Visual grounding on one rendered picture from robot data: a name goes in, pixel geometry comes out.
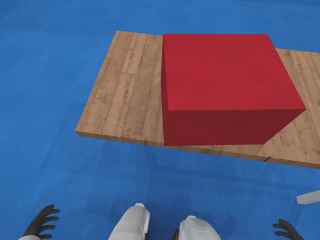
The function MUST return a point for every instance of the right robot hand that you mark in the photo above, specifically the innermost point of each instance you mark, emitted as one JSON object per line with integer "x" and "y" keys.
{"x": 291, "y": 234}

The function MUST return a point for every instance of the carton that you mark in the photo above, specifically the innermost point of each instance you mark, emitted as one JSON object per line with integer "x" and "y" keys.
{"x": 224, "y": 89}

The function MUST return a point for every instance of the left robot shin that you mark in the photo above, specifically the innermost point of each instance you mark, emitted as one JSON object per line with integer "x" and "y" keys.
{"x": 141, "y": 205}

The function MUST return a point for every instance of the left robot hand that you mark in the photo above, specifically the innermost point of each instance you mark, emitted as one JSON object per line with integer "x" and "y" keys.
{"x": 35, "y": 227}

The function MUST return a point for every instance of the robot left thigh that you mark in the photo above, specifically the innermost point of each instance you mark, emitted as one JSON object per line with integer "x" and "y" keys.
{"x": 133, "y": 225}

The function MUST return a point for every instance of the table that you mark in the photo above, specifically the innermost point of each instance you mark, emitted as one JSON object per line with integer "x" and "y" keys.
{"x": 125, "y": 105}

